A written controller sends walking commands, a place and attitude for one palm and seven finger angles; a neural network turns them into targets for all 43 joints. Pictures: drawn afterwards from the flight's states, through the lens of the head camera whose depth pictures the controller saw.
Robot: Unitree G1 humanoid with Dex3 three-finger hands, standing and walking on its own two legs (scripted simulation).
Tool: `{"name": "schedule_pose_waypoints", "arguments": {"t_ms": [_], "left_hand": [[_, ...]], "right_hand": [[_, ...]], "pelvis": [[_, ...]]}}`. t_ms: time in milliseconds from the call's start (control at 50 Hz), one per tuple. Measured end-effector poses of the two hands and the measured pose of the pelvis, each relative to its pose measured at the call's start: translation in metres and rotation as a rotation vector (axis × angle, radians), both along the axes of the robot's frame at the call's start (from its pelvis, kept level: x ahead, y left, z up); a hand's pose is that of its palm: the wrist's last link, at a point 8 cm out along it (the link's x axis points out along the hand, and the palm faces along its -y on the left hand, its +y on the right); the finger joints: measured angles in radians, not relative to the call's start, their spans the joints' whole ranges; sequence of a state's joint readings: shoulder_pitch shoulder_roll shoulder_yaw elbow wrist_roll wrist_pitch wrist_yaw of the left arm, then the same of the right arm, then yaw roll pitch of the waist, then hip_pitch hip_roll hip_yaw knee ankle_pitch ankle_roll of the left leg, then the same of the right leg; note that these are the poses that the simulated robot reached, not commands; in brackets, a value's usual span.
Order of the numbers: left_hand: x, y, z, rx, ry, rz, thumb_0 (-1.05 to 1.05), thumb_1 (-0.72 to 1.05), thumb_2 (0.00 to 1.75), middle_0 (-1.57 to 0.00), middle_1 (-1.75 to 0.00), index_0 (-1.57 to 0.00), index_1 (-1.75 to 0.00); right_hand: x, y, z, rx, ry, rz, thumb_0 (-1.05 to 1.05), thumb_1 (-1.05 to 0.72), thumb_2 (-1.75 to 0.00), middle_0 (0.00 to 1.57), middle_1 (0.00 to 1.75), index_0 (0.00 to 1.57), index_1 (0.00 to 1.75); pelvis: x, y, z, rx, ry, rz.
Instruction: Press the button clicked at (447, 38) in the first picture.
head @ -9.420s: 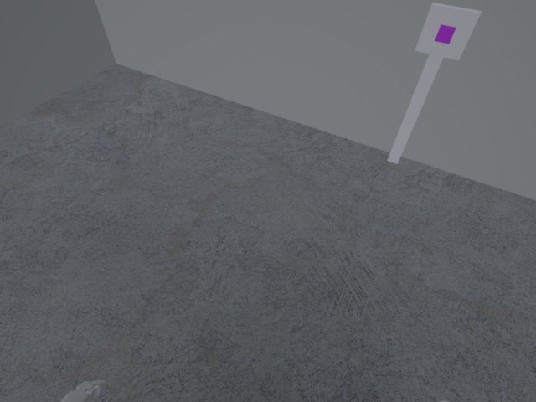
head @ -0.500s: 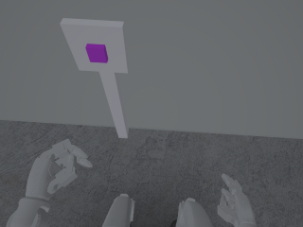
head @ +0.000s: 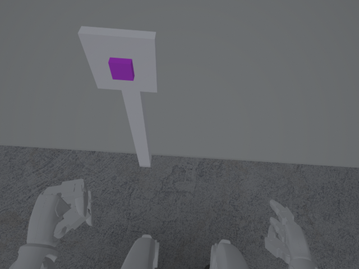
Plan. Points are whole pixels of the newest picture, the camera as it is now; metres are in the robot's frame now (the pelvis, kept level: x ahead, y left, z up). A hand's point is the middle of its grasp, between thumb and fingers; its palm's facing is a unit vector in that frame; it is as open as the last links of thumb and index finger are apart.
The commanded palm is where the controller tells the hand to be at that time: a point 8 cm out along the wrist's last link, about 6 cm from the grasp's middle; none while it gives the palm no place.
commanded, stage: raise the hand and make a fist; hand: left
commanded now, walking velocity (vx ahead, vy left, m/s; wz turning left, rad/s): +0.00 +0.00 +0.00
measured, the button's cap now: (122, 68) +0.58 +0.21 +0.06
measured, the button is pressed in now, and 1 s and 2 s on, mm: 0 0 0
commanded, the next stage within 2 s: aim a knuckle at the button in 0.82 s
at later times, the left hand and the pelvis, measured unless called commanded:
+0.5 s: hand (87, 198) +0.24 +0.20 +0.05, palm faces +0.02 -1.00 -0.07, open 3.1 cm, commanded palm +0.21 +0.25 +0.06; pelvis +0.01 -0.01 +0.00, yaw +0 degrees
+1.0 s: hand (95, 201) +0.23 +0.18 +0.05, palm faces +0.02 -1.00 -0.08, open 3.1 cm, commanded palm +0.23 +0.24 +0.05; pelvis +0.01 -0.02 +0.00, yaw +0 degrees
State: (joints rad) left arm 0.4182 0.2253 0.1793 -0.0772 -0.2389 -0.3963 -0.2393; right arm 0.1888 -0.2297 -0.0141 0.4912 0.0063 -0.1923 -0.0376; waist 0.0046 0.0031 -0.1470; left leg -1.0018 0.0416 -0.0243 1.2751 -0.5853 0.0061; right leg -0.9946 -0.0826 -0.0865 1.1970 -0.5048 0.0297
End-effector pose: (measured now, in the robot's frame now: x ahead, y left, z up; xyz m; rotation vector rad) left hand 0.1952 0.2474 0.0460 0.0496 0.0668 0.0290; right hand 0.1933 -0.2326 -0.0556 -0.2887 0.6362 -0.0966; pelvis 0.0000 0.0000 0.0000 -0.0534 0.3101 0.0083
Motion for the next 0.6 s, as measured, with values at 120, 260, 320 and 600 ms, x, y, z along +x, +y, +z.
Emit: {"name": "schedule_pose_waypoints", "arguments": {"t_ms": [120, 260, 320, 600], "left_hand": [[0.004, 0.004, 0.000, 0.002, 0.015, 0.000, 0.02, 0.90, 0.90, -1.30, -1.49, -1.30, -1.50], [0.011, 0.006, 0.002, 0.008, 0.020, -0.008, 0.02, 0.90, 0.90, -1.30, -1.50, -1.30, -1.50], [0.015, 0.006, 0.003, 0.010, 0.022, -0.010, 0.02, 0.90, 0.90, -1.30, -1.50, -1.30, -1.50], [0.022, -0.002, 0.007, 0.018, 0.021, -0.012, 0.02, 0.90, 0.90, -1.30, -1.50, -1.30, -1.50]], "right_hand": [[0.011, 0.011, 0.001, 0.022, -0.001, 0.029, 0.02, -0.91, -0.89, 0.21, 0.30, 0.20, 0.30], [0.005, 0.010, -0.007, 0.034, 0.041, 0.021, 0.02, -0.90, -0.89, 0.21, 0.30, 0.20, 0.30], [-0.001, 0.005, -0.010, 0.032, 0.062, 0.007, 0.02, -0.90, -0.89, 0.21, 0.30, 0.20, 0.30], [-0.018, -0.022, -0.012, 0.018, 0.091, -0.056, 0.02, -0.91, -0.89, 0.21, 0.30, 0.20, 0.30]], "pelvis": [[0.004, -0.001, 0.001, -0.005, 0.005, 0.004], [0.008, -0.004, 0.002, -0.007, 0.010, 0.005], [0.009, -0.006, 0.002, -0.005, 0.012, 0.004], [0.011, -0.014, 0.005, 0.010, 0.011, -0.004]]}}
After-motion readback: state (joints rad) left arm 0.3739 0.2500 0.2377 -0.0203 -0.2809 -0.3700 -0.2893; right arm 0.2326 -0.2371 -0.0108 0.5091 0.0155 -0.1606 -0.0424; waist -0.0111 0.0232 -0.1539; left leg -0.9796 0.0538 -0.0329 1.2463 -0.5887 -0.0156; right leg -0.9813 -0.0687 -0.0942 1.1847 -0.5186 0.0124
